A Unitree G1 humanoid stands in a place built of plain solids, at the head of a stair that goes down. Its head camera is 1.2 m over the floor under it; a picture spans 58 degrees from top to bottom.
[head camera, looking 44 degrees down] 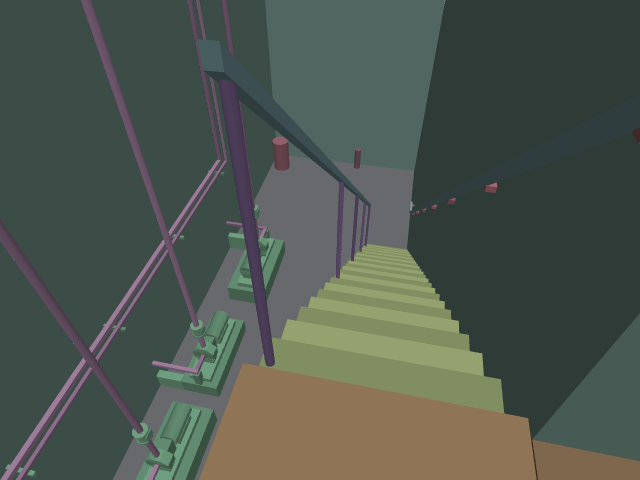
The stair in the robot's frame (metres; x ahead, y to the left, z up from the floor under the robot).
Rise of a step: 0.20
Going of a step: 0.23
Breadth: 0.84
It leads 12 degrees to the right of straight ahead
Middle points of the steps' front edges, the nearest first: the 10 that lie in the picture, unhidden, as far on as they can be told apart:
0.61 -0.17 0.00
0.84 -0.22 -0.20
1.06 -0.27 -0.40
1.28 -0.31 -0.59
1.50 -0.36 -0.79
1.73 -0.41 -0.99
1.95 -0.45 -1.19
2.17 -0.50 -1.39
2.39 -0.55 -1.59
2.62 -0.59 -1.78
